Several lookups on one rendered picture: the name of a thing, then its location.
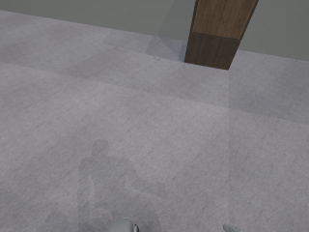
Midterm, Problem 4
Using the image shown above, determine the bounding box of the cupboard door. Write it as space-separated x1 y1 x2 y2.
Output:
192 0 256 40

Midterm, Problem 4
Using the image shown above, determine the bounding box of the left robot thigh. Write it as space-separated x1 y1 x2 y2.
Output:
105 219 138 232

